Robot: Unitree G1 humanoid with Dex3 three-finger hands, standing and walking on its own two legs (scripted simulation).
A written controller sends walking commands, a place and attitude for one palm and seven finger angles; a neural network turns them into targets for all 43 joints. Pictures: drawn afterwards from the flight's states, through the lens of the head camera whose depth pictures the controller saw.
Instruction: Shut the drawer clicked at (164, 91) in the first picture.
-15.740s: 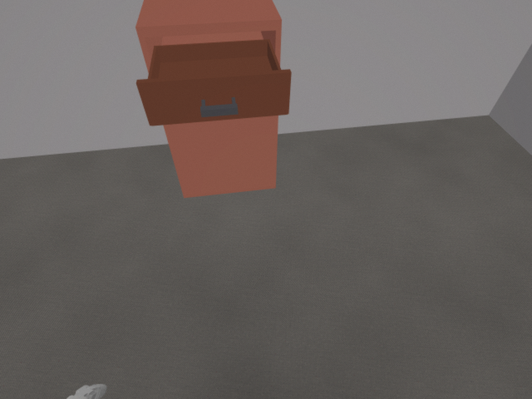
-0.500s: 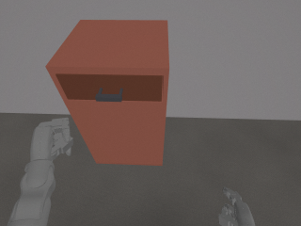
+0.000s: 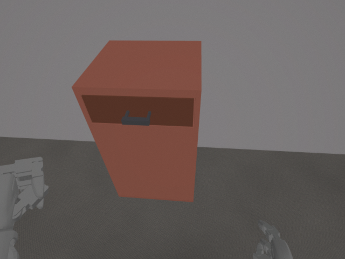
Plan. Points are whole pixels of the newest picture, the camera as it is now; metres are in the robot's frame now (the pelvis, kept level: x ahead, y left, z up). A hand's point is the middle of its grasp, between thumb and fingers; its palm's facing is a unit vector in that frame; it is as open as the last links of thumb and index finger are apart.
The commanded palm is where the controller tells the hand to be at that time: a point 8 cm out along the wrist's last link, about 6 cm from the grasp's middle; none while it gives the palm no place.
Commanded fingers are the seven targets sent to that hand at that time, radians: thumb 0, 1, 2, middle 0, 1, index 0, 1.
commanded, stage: draw the hand back to the body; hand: left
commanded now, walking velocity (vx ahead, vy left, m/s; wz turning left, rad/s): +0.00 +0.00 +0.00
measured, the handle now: (137, 117) +0.61 +0.23 -0.05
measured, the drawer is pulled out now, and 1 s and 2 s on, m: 0.00 0.00 0.00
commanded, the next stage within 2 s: step back with the hand held close in 0.08 s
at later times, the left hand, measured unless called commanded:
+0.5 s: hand (45, 194) +0.17 +0.25 +0.15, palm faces +0.32 -0.81 -0.49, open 3.2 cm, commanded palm +0.11 +0.29 +0.17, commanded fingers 0.00 0.90 0.90 -1.40 -1.60 -1.40 -1.60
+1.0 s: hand (17, 235) +0.10 +0.25 +0.16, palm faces +0.39 -0.80 -0.46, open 3.2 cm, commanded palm +0.04 +0.29 +0.17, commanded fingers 0.00 0.90 0.90 -1.40 -1.60 -1.40 -1.60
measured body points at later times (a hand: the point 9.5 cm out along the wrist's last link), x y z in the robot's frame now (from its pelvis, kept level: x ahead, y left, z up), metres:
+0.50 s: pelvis -0.02 +0.02 +0.00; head +0.00 +0.00 +0.45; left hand +0.15 +0.29 +0.18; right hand +0.14 -0.24 -0.09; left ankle -0.05 +0.12 -0.74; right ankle +0.02 -0.12 -0.74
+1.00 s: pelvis -0.09 +0.01 -0.01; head -0.09 +0.01 +0.44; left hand +0.08 +0.29 +0.18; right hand +0.07 -0.24 -0.09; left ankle -0.05 +0.12 -0.74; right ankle +0.02 -0.12 -0.74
